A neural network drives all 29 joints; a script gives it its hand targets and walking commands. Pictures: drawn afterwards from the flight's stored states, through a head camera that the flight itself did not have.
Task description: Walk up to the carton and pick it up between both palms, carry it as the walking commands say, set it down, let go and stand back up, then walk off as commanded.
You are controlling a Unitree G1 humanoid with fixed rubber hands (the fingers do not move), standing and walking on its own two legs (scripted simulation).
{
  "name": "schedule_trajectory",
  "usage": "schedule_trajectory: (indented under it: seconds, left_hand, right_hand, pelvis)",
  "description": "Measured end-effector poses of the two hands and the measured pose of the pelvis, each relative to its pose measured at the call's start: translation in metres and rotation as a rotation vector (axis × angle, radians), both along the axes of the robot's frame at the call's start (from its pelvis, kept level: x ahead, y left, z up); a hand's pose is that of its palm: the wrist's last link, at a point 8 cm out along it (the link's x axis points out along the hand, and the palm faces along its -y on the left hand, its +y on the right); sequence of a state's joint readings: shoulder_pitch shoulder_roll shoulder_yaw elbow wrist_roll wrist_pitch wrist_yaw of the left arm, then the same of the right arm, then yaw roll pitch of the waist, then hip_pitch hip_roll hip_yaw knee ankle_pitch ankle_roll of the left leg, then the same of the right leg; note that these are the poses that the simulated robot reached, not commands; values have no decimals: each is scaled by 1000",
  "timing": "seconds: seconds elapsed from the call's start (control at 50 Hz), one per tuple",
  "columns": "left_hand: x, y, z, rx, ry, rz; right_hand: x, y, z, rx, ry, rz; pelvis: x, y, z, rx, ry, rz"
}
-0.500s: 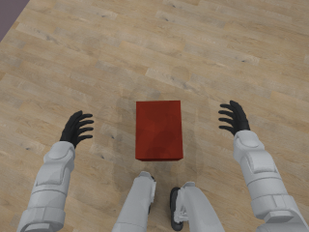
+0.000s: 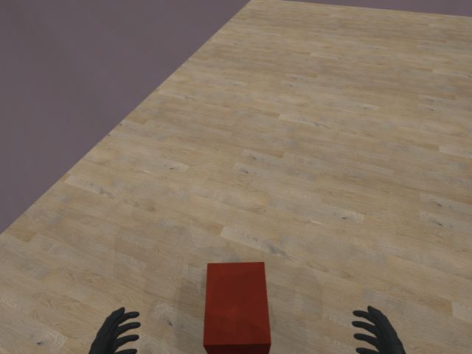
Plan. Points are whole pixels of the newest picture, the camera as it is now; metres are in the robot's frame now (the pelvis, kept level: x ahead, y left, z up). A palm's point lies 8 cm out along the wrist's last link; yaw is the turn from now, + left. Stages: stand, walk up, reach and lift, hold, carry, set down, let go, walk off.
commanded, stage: let go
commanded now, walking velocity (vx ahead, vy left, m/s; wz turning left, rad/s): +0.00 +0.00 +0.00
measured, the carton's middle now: (237, 313) +0.39 +0.07 -0.60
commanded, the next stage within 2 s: stand in 0.38 s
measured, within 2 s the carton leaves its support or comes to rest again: neither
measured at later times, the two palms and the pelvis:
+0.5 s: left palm out of the picture +0.14 +0.27 -0.05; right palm out of the picture +0.16 -0.22 -0.07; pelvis +0.01 +0.00 +0.01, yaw +0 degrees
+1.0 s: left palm out of the picture +0.14 +0.31 -0.05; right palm out of the picture +0.16 -0.24 -0.07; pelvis +0.02 +0.01 +0.01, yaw +0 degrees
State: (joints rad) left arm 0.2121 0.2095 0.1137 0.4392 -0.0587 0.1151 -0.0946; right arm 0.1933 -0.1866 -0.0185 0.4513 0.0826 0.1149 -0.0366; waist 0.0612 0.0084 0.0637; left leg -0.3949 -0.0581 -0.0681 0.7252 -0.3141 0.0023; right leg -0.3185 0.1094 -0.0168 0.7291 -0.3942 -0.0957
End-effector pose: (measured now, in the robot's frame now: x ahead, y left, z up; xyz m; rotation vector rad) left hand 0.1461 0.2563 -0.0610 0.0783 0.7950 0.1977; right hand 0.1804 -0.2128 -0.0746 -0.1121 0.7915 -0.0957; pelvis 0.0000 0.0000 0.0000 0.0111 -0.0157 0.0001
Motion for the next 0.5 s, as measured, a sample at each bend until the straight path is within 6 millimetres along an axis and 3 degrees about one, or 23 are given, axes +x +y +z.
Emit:
schedule_trajectory:
  seconds: [0.12, 0.32, 0.5]
  left_hand:
    - [-2, -4, 10, 10, -28, -3]
    - [-4, -4, 11, 10, -6, -10]
    - [-4, 13, 14, 114, -41, 11]
  right_hand:
    - [-15, -6, 3, 14, 8, 0]
    - [-15, -9, 10, 17, -7, -10]
    - [-17, -10, 5, -5, -10, -20]
  pelvis:
    - [0, -4, 3, 6, -56, 2]
    - [-1, -4, 4, 7, -98, 2]
    - [6, 1, 5, 1, -89, 3]
